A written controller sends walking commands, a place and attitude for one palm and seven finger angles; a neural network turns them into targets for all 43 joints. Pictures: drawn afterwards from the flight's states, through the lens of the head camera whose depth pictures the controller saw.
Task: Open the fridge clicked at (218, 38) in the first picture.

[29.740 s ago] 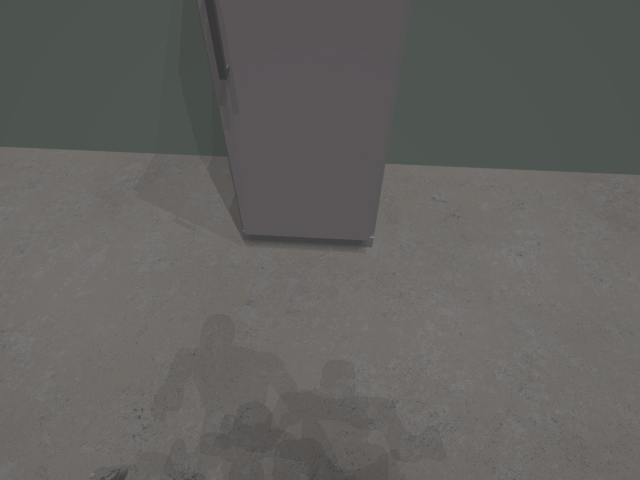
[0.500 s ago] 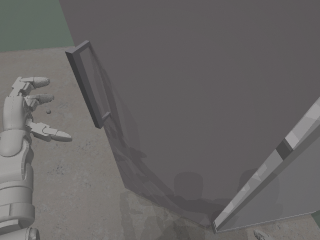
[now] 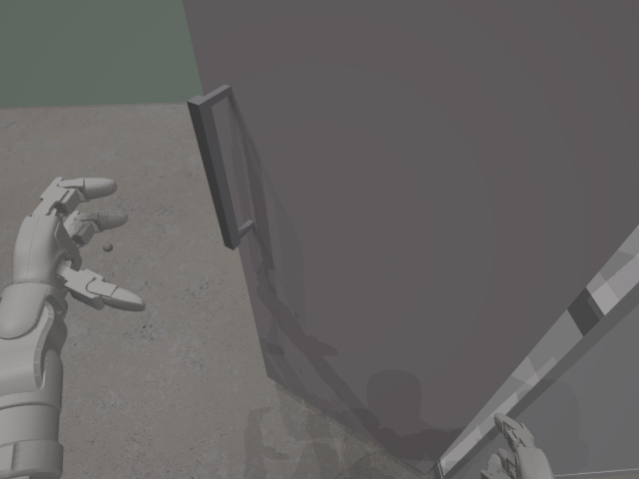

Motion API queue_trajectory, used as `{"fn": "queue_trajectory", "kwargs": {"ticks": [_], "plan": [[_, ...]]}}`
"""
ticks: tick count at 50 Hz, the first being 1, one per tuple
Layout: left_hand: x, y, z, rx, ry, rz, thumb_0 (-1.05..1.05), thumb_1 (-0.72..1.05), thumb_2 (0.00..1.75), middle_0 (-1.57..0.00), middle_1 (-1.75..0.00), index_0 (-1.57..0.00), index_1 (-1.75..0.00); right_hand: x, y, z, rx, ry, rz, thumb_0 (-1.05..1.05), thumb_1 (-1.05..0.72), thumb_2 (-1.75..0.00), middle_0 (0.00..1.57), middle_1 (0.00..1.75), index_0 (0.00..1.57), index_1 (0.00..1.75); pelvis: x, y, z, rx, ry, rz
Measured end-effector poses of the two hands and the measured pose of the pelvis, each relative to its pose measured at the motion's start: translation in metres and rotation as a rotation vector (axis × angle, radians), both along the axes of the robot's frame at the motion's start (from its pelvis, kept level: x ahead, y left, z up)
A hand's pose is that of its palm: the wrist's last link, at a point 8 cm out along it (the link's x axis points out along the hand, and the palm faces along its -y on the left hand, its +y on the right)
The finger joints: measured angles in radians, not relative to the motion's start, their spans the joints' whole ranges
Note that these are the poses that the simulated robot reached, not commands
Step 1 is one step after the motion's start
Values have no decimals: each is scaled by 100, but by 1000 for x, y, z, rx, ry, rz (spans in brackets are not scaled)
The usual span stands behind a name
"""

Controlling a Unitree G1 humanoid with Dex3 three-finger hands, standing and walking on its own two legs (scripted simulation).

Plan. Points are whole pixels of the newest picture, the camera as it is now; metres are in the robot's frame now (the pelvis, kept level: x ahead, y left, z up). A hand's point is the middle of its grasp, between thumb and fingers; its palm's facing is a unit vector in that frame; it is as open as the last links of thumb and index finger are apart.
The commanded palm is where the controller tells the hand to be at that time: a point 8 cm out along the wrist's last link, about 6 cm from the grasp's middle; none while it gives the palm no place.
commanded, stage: draw the hand back to the body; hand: left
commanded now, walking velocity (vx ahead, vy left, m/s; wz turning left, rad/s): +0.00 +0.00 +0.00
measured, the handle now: (227, 176) +0.48 +0.19 +0.13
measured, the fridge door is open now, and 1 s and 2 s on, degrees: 55 55 55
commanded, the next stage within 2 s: step back with the hand held close in 1.52 s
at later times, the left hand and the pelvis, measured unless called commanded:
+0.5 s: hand (94, 275) +0.26 +0.27 +0.16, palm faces +0.17 -0.98 -0.14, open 14.4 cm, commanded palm +0.22 +0.32 +0.16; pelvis +0.00 +0.01 +0.01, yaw -1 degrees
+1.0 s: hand (78, 290) +0.24 +0.27 +0.17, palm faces +0.47 -0.81 -0.35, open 10.1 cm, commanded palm +0.18 +0.30 +0.18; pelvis +0.02 +0.00 +0.01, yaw -2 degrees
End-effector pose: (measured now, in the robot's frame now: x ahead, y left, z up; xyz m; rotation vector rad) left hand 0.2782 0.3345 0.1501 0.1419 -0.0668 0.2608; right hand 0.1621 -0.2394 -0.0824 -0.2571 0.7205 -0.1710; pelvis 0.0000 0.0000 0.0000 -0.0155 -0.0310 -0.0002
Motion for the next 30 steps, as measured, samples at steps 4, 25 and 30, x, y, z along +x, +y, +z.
{"fn": "queue_trajectory", "kwargs": {"ticks": [4,25,30], "plan": [[6,-8,3,-92,47,-151,-2,-55,20,-25,-116,-25,-115,-4,-3,2,-5,-14,-26,1,-90,-90,20,30,20,30,0,1,2,-1,-20,0],[-44,-11,11,5,23,-96,-2,-48,24,-26,-112,-25,-111,24,16,32,-4,-181,63,1,-90,-90,20,30,20,30,-1,9,5,-3,-61,-10],[-64,-9,17,132,-37,136,-1,-35,30,-25,-104,-25,-103,28,28,31,21,-165,101,1,-90,-90,20,30,20,30,0,10,9,-1,-62,-22]]}}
